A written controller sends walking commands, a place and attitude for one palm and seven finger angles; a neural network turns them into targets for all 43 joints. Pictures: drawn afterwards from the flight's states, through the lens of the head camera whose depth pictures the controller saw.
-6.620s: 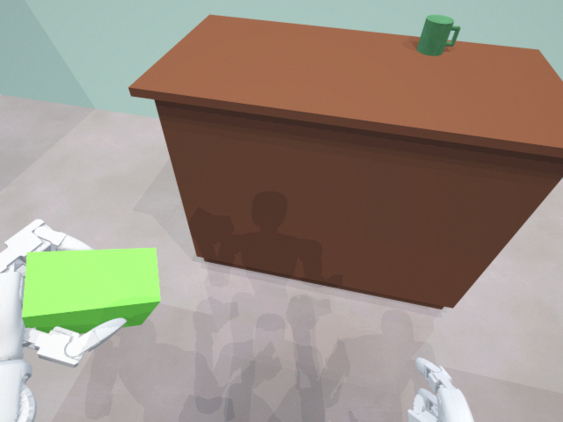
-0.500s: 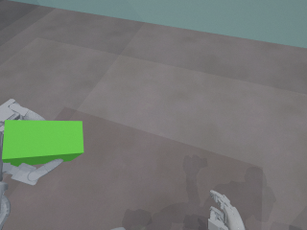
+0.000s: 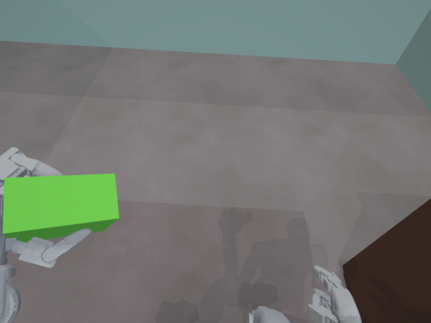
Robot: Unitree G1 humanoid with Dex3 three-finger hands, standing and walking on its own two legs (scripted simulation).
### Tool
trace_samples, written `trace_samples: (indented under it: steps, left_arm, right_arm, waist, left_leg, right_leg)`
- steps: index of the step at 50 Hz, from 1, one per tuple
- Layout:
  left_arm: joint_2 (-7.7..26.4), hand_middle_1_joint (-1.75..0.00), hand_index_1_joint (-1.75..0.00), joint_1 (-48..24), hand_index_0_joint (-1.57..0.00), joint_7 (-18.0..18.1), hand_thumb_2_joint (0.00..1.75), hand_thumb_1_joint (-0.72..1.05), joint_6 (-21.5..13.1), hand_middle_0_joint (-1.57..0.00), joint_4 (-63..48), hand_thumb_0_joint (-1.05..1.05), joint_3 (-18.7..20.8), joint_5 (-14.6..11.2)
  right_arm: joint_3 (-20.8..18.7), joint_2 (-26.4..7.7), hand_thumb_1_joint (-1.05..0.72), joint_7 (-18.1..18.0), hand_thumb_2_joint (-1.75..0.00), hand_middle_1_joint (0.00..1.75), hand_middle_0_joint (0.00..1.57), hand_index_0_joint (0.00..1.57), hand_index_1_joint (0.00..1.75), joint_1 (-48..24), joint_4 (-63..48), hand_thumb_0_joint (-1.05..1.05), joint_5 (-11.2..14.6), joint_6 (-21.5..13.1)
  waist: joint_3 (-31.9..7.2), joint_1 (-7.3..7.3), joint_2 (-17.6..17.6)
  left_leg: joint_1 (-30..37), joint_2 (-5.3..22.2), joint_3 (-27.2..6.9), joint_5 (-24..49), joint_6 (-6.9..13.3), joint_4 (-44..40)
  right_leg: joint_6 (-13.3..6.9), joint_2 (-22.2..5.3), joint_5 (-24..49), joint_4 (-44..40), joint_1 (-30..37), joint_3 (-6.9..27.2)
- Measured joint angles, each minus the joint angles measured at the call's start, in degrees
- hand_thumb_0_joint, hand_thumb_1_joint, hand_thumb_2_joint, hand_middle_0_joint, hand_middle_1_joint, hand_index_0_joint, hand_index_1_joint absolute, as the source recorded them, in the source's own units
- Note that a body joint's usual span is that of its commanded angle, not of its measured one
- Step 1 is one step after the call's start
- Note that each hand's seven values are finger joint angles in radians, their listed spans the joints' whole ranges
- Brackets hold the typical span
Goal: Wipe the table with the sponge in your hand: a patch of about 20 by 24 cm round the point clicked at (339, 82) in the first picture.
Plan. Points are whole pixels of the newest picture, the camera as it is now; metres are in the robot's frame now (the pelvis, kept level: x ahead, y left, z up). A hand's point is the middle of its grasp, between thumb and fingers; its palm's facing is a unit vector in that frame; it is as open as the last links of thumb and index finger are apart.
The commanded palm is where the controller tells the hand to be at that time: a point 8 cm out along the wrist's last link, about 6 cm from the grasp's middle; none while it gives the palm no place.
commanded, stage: turn to face it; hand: left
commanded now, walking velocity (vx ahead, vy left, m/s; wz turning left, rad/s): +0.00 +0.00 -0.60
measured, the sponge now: (78, 207) +0.23 +0.22 +0.15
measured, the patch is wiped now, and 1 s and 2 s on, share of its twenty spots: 0.00 0.00 0.00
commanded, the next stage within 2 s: none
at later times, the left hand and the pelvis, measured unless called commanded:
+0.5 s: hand (164, 215) +0.22 +0.10 +0.17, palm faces +0.11 -0.86 -0.50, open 10.1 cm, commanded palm +0.18 +0.15 +0.18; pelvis -0.06 -0.07 +0.00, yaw -17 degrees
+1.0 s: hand (298, 275) +0.17 -0.07 +0.16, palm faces -0.21 -0.79 -0.58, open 10.1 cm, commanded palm +0.14 +0.02 +0.18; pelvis -0.15 -0.11 -0.01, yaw -36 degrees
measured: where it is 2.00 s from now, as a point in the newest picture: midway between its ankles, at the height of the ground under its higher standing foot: outside the picture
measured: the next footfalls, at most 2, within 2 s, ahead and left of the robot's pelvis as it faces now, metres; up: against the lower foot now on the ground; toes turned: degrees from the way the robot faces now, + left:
right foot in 0.16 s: +0.01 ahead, -0.17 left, +0.00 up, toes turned -13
left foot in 0.52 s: +0.03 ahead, +0.05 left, +0.00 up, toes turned -13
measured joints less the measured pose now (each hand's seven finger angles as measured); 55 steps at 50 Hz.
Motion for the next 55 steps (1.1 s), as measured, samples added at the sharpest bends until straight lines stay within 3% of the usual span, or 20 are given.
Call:
trace_samples:
  steps: [5, 7, 9, 12, 15, 18, 24, 26, 28, 31, 33, 39, 41, 42, 43, 45, 49, 51, 55]
  left_arm:
    - [2.16, -1.34, -1.34, 0.17, -0.74, -0.51, 1.0, -0.49, -0.56, -0.75, -0.82, -0.01, -0.41, -0.5]
    - [4.14, -1.34, -1.34, -0.03, -0.74, -0.67, 1.0, -0.49, -0.52, -0.75, -0.91, -0.01, 0.71, -0.71]
    - [4.81, -1.34, -1.34, -0.88, -0.74, -0.83, 1.0, -0.49, -0.86, -0.75, -0.92, -0.01, 1.38, -0.54]
    - [4.08, -1.34, -1.34, 0.55, -0.74, -0.86, 1.0, -0.49, -0.64, -0.75, -1.61, -0.01, 1.43, -1.49]
    - [4.28, -1.34, -1.34, 5.04, -0.74, -0.82, 1.0, -0.49, -0.55, -0.75, -3.8, -0.01, 2.35, -2.27]
    - [5.26, -1.34, -1.34, 8.13, -0.74, -0.64, 1.0, -0.49, -0.77, -0.75, -5.15, 0.0, 3.57, -2.41]
    - [5.07, -1.34, -1.34, 7.25, -0.74, 0.17, 1.0, -0.49, -0.28, -0.75, -4.57, 0.0, 3.64, -2.06]
    - [4.29, -1.34, -1.34, 6.0, -0.74, 0.3, 1.0, -0.49, 0.17, -0.75, -4.32, 0.0, 2.88, -1.87]
    - [3.94, -1.34, -1.34, 4.08, -0.74, 0.16, 1.0, -0.49, 0.16, -0.75, -3.31, 0.0, 2.48, -1.37]
    - [2.85, -1.34, -1.34, 1.81, -0.74, -0.08, 1.0, -0.49, 0.14, -0.74, -1.18, 0.0, 1.61, -0.42]
    - [1.92, -1.34, -1.34, 0.99, -0.74, -0.16, 1.0, -0.49, 0.13, -0.74, -0.66, 0.0, 0.68, -0.27]
    - [2.22, -1.34, -1.34, 0.33, -0.74, -0.52, 1.0, -0.49, -0.19, -0.74, -0.53, 0.0, -0.29, -0.81]
    - [3.84, -1.34, -1.34, -0.01, -0.74, -0.66, 1.0, -0.49, -0.07, -0.74, -0.44, 0.0, 0.46, -0.91]
    - [3.87, -1.34, -1.34, -0.65, -0.74, -0.77, 1.0, -0.49, -0.18, -0.74, -0.18, 0.0, 0.51, -0.76]
    - [3.62, -1.34, -1.34, -1.2, -0.74, -0.84, 1.0, -0.49, -0.33, -0.74, 0.05, 0.0, 0.39, -0.68]
    - [3.26, -1.34, -1.34, -0.64, -0.74, -0.99, 1.0, -0.49, 0.0, -0.74, -0.46, 0.0, 0.5, -1.39]
    - [3.47, -1.34, -1.34, 4.93, -0.74, -0.85, 1.0, -0.49, 0.15, -0.74, -2.58, 0.0, 1.82, -2.46]
    - [4.2, -1.34, -1.34, 6.83, -0.74, -0.72, 1.0, -0.49, -0.03, -0.74, -2.96, 0.0, 2.45, -2.63]
    - [5.34, -1.34, -1.34, 7.79, -0.74, -0.12, 1.0, -0.49, -0.29, -0.74, -2.88, 0.0, 3.31, -2.76]
  right_arm:
    - [2.58, 3.12, -0.91, 1.18, -0.89, 0.3, 0.2, 0.21, 0.3, 0.2, -0.85, 0.01, -0.34, -1.92]
    - [3.06, 3.66, -0.9, 1.59, -0.89, 0.3, 0.2, 0.21, 0.3, 0.44, -1.46, 0.01, -0.34, -2.51]
    - [2.89, 2.68, -0.9, 1.85, -0.89, 0.3, 0.2, 0.21, 0.3, -0.13, -1.34, 0.01, -0.11, -2.69]
    - [1.77, -0.16, -0.9, 1.39, -0.89, 0.3, 0.2, 0.21, 0.3, -2.67, 1.09, 0.01, 0.27, -0.43]
    - [0.18, -2.34, -0.91, 0.49, -0.89, 0.3, 0.2, 0.21, 0.3, -4.03, 2.2, 0.01, 0.24, 2.21]
    - [-1.3, -3.74, -0.91, -0.41, -0.89, 0.3, 0.2, 0.21, 0.3, -3.71, 2.14, 0.01, 0.06, 3.88]
    - [-2.39, -5.77, -0.91, -1.15, -0.9, 0.3, 0.19, 0.2, 0.3, -1.64, 0.93, 0.01, 0.01, 4.51]
    - [-2.29, -5.97, -0.91, -1.3, -0.9, 0.3, 0.19, 0.2, 0.3, -1.09, 0.26, 0.01, 0.07, 4.27]
    - [-2.12, -4.75, -0.91, -1.65, -0.9, 0.3, 0.19, 0.2, 0.3, -1.17, -0.25, 0.01, -0.07, 3.93]
    - [-1.45, -2.6, -0.91, -1.63, -0.9, 0.3, 0.19, 0.2, 0.3, -1.15, -1.23, 0.01, -0.44, 2.51]
    - [-0.68, -1.23, -0.91, -0.85, -0.9, 0.3, 0.19, 0.2, 0.3, -1.11, -1.45, 0.01, -0.1, 1.43]
    - [2.3, 2.08, -0.91, 1.0, -0.89, 0.3, 0.2, 0.21, 0.3, -0.52, -2.27, 0.01, 0.02, -1.28]
    - [2.87, 2.64, -0.9, 1.31, -0.89, 0.3, 0.2, 0.21, 0.3, 0.05, -2.69, 0.01, 0.05, -1.81]
    - [2.83, 2.2, -0.9, 1.4, -0.89, 0.3, 0.2, 0.21, 0.3, -0.14, -2.53, 0.01, 0.16, -1.94]
    - [2.67, 1.5, -0.9, 1.28, -0.89, 0.3, 0.2, 0.21, 0.3, -0.76, -1.82, 0.01, 0.15, -1.74]
    - [2.09, 0.1, -0.9, 0.91, -0.89, 0.3, 0.2, 0.21, 0.3, -2.41, 0.2, 0.01, 0.27, -0.22]
    - [0.17, -2.56, -0.91, 0.11, -0.89, 0.3, 0.2, 0.21, 0.3, -4.23, 1.93, 0.01, 0.03, 3.24]
    - [-0.99, -3.54, -0.91, -0.38, -0.89, 0.3, 0.2, 0.21, 0.3, -4.18, 2.28, 0.01, -0.04, 4.22]
    - [-2.54, -5.19, -0.91, -0.91, -0.9, 0.3, 0.2, 0.2, 0.3, -3.01, 2.13, 0.01, -0.13, 5.02]
  waist:
    - [1.33, 0.12, 2.14]
    - [2.14, -0.12, 2.4]
    - [3.8, -1.0, 3.87]
    - [5.59, -2.64, 4.03]
    - [6.02, -3.99, 2.72]
    - [4.84, -4.23, 1.01]
    - [0.52, -2.87, -1.36]
    - [-0.77, -2.57, -1.82]
    - [-0.78, -1.39, -3.92]
    - [-0.56, -0.65, -3.05]
    - [-0.33, -0.08, -1.56]
    - [1.12, 0.54, 2.29]
    - [1.8, 0.19, 2.6]
    - [2.73, -0.19, 3.88]
    - [3.81, -0.87, 4.84]
    - [5.09, -1.59, 4.26]
    - [5.72, -3.48, 2.82]
    - [5.19, -3.91, 2.12]
    - [2.8, -3.53, 0.46]
  left_leg:
    - [-0.96, 4.92, 2.63, 1.01, -2.45, 0.22]
    - [-2.43, 6.59, 3.37, 0.45, -3.77, 2.59]
    - [-5.4, 7.97, 1.6, -3.29, -4.03, 8.6]
    - [-11.93, 2.21, -4.9, -12.48, -3.8, 25.72]
    - [-15.08, -2.08, -5.64, -11.79, -4.16, 33.94]
    - [-13.83, -3.96, -4.36, -9.91, -4.02, 27.75]
    - [-6.06, -5.95, -4.35, -7.59, -2.56, 9.02]
    - [-2.01, -5.89, -3.97, -3.29, -1.21, 0.72]
    - [-1.15, -6.24, -1.97, 0.13, 0.59, -0.29]
    - [-0.53, -4.0, -0.63, -0.7, 0.66, 0.56]
    - [0.01, -1.9, 0.07, -0.64, -0.04, 0.37]
    - [-0.56, 4.26, 2.78, -0.09, -3.05, 1.42]
    - [-2.16, 5.83, 3.16, -0.96, -4.42, 4.34]
    - [-3.42, 7.3, 2.48, -1.82, -4.25, 6.83]
    - [-5.32, 7.17, 0.25, -6.34, -3.82, 11.07]
    - [-9.7, 2.97, -4.32, -12.54, -3.53, 22.67]
    - [-14.76, -3.1, -6.73, -10.4, -4.04, 36.39]
    - [-14.96, -4.45, -6.34, -9.12, -4.14, 35.53]
    - [-12.24, -5.97, -5.62, -8.89, -3.64, 25.78]
  right_leg:
    - [0.69, -1.92, -0.33, -15.76, 7.72, -2.46]
    - [0.35, -1.84, 3.56, -24.29, 11.94, -3.18]
    - [-3.23, -0.51, 8.36, -27.23, 13.11, -3.73]
    - [-5.11, 0.02, 7.21, -24.78, 10.7, -2.07]
    - [-5.38, 0.64, 8.91, -26.72, 10.55, 0.27]
    - [-5.92, 1.39, 10.96, -28.95, 10.5, 2.34]
    - [-6.19, 3.46, 13.03, -30.03, 8.74, 5.38]
    - [-5.93, 4.29, 12.99, -28.83, 7.64, 6.03]
    - [-4.82, 3.98, 8.14, -24.03, 5.66, 7.31]
    - [-2.22, 2.97, -0.33, -6.84, 1.15, 3.95]
    - [-1.07, 1.32, -1.26, -2.43, 0.58, 1.62]
    - [0.29, -1.99, -0.07, -16.4, 7.43, -2.29]
    - [-0.11, -2.12, 4.38, -24.34, 11.49, -2.86]
    - [-1.66, -0.98, 6.27, -25.14, 11.71, -3.4]
    - [-3.43, -0.19, 6.64, -23.96, 10.93, -3.68]
    - [-5.75, 0.0, 6.76, -22.52, 9.02, -2.35]
    - [-7.0, 1.21, 9.97, -25.99, 8.58, 0.73]
    - [-7.38, 1.95, 11.82, -28.34, 8.88, 1.88]
    - [-8.07, 3.19, 14.78, -31.8, 8.78, 4.09]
